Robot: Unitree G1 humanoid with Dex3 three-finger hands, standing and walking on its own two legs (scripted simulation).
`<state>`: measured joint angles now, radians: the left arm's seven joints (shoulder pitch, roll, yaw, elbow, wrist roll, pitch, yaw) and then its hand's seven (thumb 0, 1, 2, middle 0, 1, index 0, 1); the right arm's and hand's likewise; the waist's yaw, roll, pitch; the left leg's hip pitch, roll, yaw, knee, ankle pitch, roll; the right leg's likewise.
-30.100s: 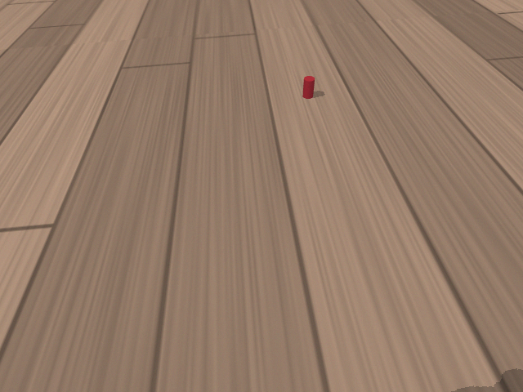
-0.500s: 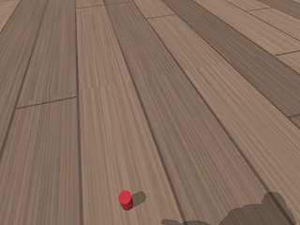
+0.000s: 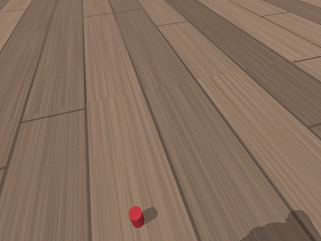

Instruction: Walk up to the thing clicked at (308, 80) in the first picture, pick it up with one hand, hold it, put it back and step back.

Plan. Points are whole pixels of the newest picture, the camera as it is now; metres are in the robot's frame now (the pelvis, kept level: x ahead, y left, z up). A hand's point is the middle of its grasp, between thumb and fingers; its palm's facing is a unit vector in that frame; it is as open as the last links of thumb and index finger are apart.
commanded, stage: stand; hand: left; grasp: from the side
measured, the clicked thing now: (136, 217) +0.42 +0.21 -0.71
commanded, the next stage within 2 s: step back in 1.22 s
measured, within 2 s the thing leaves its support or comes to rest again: neither
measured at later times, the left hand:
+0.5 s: hand out of the picture +0.07 +0.24 -0.16, palm faces -0.03 -0.94 -0.34, open 7.4 cm
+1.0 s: hand out of the picture +0.10 +0.23 -0.15, palm faces -0.03 -0.94 -0.34, open 7.4 cm
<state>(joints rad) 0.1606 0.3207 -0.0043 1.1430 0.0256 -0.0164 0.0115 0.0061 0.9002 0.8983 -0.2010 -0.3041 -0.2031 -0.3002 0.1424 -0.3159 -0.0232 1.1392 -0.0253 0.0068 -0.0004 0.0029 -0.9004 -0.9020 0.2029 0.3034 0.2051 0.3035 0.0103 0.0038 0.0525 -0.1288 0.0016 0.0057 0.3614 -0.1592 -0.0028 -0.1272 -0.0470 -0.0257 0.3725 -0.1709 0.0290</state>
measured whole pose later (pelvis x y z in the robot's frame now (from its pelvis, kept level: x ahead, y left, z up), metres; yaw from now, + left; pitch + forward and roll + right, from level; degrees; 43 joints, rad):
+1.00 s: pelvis +0.02 -0.01 +0.00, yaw -1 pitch -3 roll +0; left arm 0.11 0.33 0.01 1.15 0.01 -0.02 0.00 0.01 0.90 0.90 -0.20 -0.30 -0.20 -0.30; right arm 0.11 -0.34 -0.01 1.16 -0.02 0.00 0.00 0.00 -0.90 -0.90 0.20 0.30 0.20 0.30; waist 0.00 0.01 0.05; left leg -0.10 0.03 0.01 0.31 -0.16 -0.02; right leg -0.11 -0.02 -0.02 0.33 -0.18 0.01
